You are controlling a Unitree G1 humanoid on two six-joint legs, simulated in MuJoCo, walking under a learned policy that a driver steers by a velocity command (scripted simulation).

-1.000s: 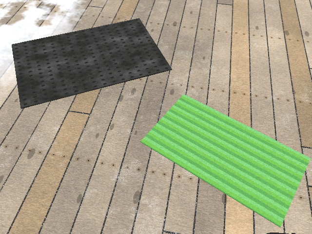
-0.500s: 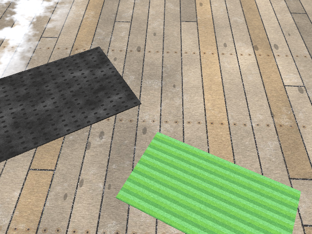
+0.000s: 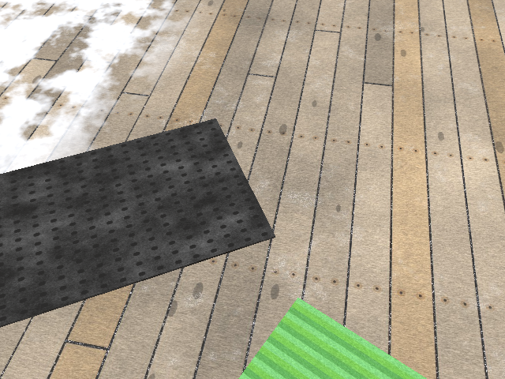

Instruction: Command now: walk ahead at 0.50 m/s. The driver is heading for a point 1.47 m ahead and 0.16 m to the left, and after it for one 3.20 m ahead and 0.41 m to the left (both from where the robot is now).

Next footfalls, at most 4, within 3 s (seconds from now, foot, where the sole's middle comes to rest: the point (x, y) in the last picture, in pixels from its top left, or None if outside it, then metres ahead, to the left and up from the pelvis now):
0.12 left None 0.26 0.15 -0.78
0.68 right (320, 356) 0.56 -0.10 -0.78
1.22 left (242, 251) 0.88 0.14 -0.78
1.76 right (320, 181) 1.18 -0.11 -0.78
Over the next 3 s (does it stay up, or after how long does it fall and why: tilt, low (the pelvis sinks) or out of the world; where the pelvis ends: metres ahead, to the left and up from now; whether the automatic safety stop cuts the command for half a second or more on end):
stays up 1.71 0.10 0.00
